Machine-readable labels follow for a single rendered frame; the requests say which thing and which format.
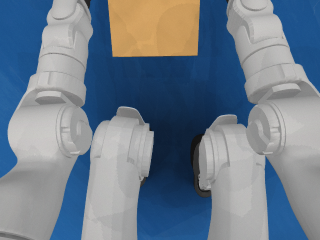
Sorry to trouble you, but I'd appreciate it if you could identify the right robot thigh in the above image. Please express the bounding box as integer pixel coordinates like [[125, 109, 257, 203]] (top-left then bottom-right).
[[199, 124, 269, 240]]

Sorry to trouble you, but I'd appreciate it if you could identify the carton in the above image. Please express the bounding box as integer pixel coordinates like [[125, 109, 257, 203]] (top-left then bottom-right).
[[108, 0, 200, 57]]

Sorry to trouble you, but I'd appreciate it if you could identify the right robot upper arm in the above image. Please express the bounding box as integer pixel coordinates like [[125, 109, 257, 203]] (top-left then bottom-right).
[[245, 95, 320, 240]]

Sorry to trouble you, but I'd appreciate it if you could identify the left robot upper arm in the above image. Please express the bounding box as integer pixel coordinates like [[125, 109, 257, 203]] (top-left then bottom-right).
[[0, 103, 93, 240]]

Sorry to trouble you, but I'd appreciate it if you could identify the robot right forearm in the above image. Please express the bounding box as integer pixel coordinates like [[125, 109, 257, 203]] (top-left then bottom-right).
[[226, 0, 320, 105]]

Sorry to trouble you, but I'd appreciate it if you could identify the left robot shin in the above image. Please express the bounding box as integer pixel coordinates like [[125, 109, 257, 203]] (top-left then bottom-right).
[[90, 106, 145, 181]]

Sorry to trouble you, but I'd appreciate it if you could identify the robot left forearm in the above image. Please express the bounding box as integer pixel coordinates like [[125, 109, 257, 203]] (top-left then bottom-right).
[[7, 0, 93, 147]]

